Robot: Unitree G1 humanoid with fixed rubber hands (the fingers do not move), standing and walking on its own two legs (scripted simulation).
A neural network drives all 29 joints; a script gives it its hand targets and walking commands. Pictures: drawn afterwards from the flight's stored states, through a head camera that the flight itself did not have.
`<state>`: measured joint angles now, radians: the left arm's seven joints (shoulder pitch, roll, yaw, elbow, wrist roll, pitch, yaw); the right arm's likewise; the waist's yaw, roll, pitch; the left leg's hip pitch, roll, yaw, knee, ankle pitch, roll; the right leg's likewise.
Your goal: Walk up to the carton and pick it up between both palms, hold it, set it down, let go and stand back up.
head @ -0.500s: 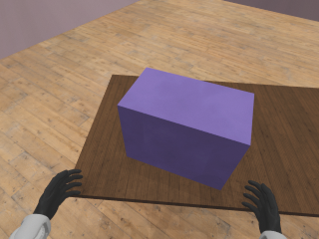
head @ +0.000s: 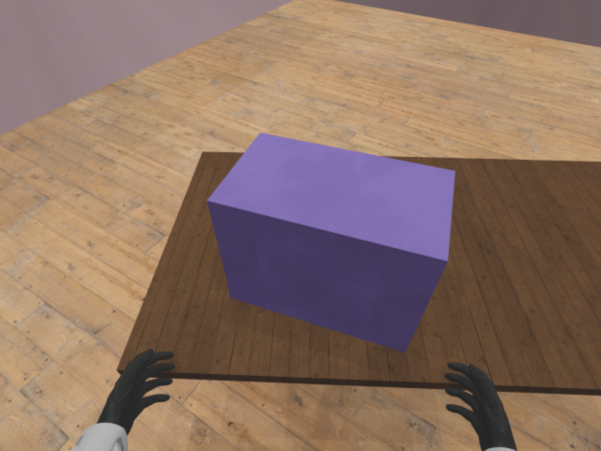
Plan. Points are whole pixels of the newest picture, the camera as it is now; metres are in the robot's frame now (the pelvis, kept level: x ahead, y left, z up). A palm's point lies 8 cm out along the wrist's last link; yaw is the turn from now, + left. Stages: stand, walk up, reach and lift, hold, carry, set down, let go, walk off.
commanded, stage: set down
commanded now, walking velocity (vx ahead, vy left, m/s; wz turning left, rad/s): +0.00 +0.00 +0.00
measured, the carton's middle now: (331, 241) +0.43 +0.00 +0.02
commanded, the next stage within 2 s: let go in 0.94 s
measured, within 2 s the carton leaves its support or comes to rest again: neither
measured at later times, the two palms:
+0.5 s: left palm (134, 416) +0.17 +0.25 -0.03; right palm (502, 431) +0.18 -0.21 -0.03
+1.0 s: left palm (175, 448) +0.14 +0.20 -0.08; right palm (502, 433) +0.18 -0.21 -0.03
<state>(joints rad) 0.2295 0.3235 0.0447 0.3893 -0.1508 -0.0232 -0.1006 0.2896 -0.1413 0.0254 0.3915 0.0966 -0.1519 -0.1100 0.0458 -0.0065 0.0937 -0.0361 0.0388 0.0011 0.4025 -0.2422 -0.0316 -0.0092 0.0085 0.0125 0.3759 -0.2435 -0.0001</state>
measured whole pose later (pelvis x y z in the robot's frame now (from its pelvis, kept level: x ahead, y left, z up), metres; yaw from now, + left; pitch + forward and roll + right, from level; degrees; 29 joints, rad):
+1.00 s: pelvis -0.02 -0.02 +0.00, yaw +1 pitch -9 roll +1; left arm 0.18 0.20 0.01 0.50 0.03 0.15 0.02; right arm 0.11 -0.12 0.02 0.60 -0.03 -0.17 0.05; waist 0.00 -0.08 0.09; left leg -0.04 0.05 -0.02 0.40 -0.21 -0.06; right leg -0.04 0.02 -0.01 0.46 -0.26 -0.03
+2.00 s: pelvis -0.03 +0.00 -0.01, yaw +5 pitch +2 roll +0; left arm 0.21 0.20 0.04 0.74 0.05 0.01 -0.05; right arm 0.23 -0.23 -0.04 0.33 -0.03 -0.10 0.05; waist -0.01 0.01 -0.04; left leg -0.37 -0.01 -0.08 0.55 -0.22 -0.02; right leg -0.33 -0.04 -0.07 0.56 -0.27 0.01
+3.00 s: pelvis -0.03 -0.01 -0.01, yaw +7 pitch +2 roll -1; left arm 0.18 0.20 0.06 0.78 0.04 0.02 -0.05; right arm 0.28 -0.21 -0.02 0.30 -0.03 -0.10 0.03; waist -0.02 -0.01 -0.02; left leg -0.38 -0.01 -0.13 0.58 -0.24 -0.04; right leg -0.31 -0.03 -0.11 0.57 -0.30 0.00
